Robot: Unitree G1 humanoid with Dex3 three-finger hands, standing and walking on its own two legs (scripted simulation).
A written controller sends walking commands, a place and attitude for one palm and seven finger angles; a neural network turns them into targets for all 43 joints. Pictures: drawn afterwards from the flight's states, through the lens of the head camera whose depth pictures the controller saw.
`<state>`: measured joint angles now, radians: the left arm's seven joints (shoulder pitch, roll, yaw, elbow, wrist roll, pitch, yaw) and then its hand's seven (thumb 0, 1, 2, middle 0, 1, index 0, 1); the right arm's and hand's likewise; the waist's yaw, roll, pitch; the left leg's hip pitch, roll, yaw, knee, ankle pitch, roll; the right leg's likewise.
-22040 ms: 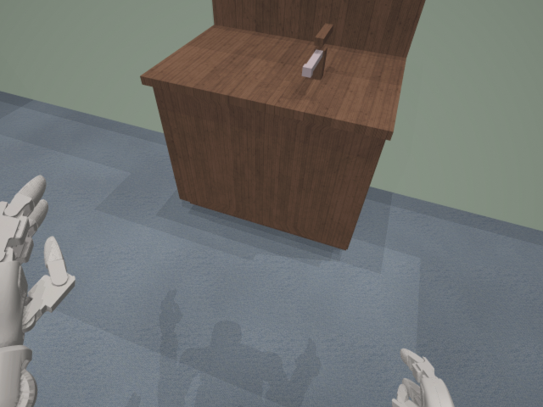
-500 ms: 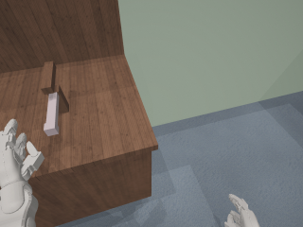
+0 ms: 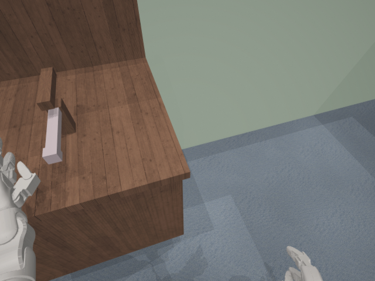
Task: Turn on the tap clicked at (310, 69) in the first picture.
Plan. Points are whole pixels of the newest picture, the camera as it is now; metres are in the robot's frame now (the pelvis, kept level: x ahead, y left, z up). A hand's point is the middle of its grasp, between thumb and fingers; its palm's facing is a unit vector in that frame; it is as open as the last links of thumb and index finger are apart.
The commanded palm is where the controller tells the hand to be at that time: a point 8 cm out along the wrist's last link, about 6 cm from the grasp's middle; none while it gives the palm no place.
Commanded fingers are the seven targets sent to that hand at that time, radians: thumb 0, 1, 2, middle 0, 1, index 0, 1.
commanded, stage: reach beside the lever's end, fingers flat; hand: left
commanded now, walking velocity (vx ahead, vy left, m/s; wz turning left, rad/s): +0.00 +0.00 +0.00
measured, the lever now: (52, 154) +0.35 +0.32 +0.07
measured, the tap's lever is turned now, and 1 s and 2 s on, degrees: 0 0 16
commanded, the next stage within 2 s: push the lever round in 0.46 s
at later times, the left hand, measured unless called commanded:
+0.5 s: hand (37, 176) +0.30 +0.34 +0.06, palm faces +0.60 -0.79 -0.11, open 7.8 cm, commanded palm +0.25 +0.37 +0.07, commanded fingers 0.00 0.90 0.90 -0.15 -0.15 -0.15 -0.15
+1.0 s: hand (46, 173) +0.30 +0.32 +0.06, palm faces +0.59 -0.81 -0.09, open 7.8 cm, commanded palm +0.25 +0.35 +0.07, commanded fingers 0.00 0.90 0.90 -0.15 -0.15 -0.15 -0.15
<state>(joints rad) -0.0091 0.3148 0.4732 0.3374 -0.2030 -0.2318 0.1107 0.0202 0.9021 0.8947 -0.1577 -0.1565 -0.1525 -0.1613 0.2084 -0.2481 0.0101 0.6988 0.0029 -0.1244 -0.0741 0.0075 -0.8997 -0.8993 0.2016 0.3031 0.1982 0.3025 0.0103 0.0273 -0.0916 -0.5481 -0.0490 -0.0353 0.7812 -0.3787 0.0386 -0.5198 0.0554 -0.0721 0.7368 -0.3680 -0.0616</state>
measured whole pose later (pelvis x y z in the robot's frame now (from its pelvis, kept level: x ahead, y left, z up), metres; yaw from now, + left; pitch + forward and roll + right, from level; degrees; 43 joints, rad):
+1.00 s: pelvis +0.01 +0.01 +0.00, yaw +0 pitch +10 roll -2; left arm -0.01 0.27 0.43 0.32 -0.18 -0.25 0.14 0.02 0.90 0.89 -0.16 -0.15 -0.15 -0.15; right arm 0.22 -0.24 0.00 0.68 0.00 -0.08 -0.05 0.01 -0.90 -0.90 0.20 0.30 0.20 0.30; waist 0.01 0.02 -0.11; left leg -0.57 -0.05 -0.03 0.81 -0.41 0.05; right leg -0.54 0.05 -0.07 0.76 -0.39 -0.05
